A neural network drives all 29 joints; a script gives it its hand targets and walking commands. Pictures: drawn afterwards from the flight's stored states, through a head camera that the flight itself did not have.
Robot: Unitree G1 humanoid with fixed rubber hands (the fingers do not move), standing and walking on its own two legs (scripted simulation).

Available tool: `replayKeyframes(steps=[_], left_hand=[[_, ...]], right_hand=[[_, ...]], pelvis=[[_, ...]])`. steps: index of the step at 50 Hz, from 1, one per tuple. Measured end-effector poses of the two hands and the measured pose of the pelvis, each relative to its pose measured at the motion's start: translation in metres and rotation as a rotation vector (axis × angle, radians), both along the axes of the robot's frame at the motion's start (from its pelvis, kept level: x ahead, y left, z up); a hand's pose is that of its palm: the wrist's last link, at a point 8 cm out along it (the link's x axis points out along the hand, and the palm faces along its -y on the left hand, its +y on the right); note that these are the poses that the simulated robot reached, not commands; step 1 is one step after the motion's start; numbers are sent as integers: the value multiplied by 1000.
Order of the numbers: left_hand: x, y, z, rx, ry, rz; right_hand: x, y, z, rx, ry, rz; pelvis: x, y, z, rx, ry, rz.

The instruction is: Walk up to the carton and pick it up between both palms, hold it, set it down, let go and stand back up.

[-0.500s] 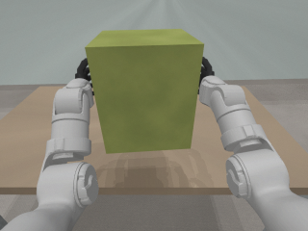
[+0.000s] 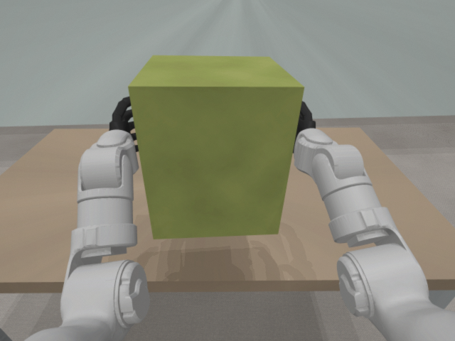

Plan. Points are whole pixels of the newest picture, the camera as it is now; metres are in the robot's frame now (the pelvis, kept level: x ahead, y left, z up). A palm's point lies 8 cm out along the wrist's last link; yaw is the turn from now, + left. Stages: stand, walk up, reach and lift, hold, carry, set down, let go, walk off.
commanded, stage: hold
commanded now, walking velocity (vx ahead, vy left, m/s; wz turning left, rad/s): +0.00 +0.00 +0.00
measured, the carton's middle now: (214, 143) +0.38 +0.00 +0.25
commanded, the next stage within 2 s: none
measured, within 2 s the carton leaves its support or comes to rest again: neither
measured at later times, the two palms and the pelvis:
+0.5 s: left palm (122, 135) +0.38 +0.15 +0.27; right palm (304, 130) +0.37 -0.15 +0.27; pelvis +0.00 +0.00 +0.00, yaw +0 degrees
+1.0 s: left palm (118, 132) +0.37 +0.15 +0.28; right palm (302, 127) +0.37 -0.15 +0.28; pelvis +0.00 +0.00 +0.00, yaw +0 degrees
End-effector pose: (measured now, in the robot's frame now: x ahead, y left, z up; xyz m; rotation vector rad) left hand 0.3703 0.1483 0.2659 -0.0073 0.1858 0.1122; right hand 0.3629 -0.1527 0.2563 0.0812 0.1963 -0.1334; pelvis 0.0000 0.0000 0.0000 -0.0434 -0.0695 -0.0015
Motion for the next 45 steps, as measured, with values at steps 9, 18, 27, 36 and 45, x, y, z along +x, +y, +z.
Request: replayKeyframes(steps=[9,18,27,36,45], left_hand=[[3,0,11,-3,-1,3],[6,-1,10,13,-2,-6],[5,0,5,-10,12,-6],[0,4,8,0,-4,-3],[1,6,13,14,-1,4]], right_hand=[[3,0,13,8,1,-3],[6,-1,16,-7,1,-7],[3,0,12,-20,17,-8],[-1,4,11,-12,2,-4],[2,5,19,10,4,-3]], pelvis=[[-2,1,1,9,11,-5],[-1,1,1,7,33,-8],[2,1,1,4,9,-7],[0,3,0,-1,5,-2],[-3,5,0,2,15,-3]])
